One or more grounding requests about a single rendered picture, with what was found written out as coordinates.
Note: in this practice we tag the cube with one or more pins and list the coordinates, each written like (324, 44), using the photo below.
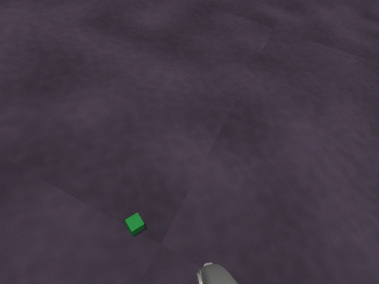
(135, 224)

